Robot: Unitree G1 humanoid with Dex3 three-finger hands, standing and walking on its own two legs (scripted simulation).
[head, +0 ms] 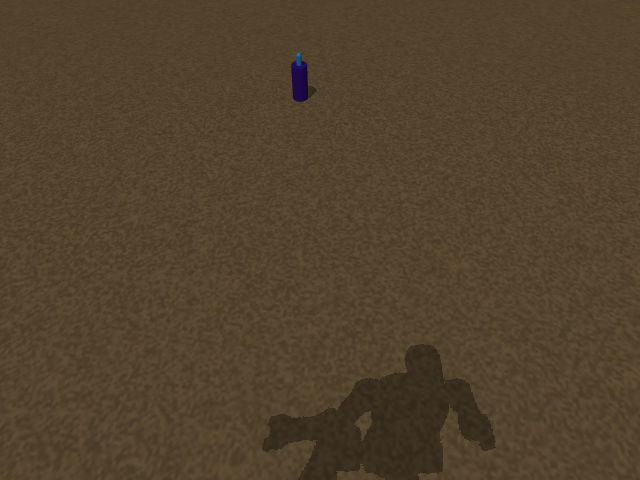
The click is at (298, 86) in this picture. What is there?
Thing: necked bottle
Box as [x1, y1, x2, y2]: [291, 53, 307, 101]
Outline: 297,53 296,60 291,64 293,98 295,100 302,101 307,98 306,63 301,60 301,55
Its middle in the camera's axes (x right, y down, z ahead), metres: -0.11 -0.89 +2.17
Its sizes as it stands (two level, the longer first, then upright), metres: 0.087 0.087 0.260
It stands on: the floor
